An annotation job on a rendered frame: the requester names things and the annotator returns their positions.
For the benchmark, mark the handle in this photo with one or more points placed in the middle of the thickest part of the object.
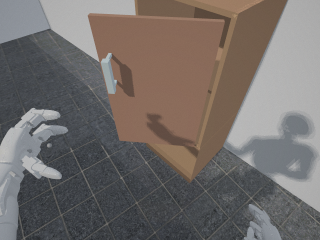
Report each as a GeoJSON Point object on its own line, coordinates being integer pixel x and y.
{"type": "Point", "coordinates": [108, 74]}

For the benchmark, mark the left robot hand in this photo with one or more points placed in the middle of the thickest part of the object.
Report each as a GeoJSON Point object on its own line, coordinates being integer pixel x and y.
{"type": "Point", "coordinates": [14, 146]}

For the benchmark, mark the right robot hand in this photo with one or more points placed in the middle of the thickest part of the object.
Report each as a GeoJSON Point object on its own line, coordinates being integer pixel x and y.
{"type": "Point", "coordinates": [264, 230]}

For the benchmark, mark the cupboard door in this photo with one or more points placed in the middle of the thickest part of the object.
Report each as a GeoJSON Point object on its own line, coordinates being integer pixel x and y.
{"type": "Point", "coordinates": [163, 67]}

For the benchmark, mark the left robot forearm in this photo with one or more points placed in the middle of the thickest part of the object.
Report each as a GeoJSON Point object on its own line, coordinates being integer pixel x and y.
{"type": "Point", "coordinates": [10, 179]}

